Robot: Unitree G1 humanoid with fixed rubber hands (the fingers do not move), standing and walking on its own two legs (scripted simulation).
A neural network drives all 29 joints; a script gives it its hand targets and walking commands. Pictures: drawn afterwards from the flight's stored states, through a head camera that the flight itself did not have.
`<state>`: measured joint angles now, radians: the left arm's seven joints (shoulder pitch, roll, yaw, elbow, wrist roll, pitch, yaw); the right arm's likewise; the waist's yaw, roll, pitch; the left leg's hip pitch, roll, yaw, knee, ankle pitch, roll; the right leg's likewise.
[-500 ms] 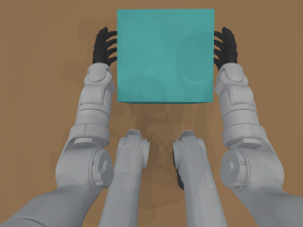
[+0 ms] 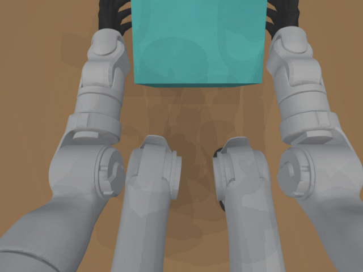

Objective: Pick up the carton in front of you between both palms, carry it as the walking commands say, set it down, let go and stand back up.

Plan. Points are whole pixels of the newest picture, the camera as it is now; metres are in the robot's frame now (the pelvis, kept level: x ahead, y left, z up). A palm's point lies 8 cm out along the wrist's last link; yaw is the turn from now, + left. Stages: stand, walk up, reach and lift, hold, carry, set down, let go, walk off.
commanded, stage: set down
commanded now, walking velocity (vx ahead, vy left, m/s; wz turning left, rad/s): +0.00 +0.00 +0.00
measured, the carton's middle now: (195, 37) +0.52 +0.00 -0.23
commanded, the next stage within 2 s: none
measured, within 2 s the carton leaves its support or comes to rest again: rests again in 0.44 s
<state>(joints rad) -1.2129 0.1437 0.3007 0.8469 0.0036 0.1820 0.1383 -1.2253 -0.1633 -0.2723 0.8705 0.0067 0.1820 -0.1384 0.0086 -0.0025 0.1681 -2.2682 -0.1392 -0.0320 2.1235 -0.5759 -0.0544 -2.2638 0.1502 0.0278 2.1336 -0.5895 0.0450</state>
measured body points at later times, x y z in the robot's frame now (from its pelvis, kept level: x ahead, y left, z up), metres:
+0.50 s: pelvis +0.00 +0.00 -0.02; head +0.34 +0.00 +0.27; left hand +0.52 +0.16 -0.18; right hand +0.52 -0.15 -0.19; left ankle +0.11 +0.11 -0.35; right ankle +0.10 -0.11 -0.35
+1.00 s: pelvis -0.01 +0.00 -0.02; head +0.34 +0.00 +0.26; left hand +0.52 +0.16 -0.19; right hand +0.52 -0.15 -0.19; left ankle +0.11 +0.11 -0.35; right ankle +0.10 -0.11 -0.35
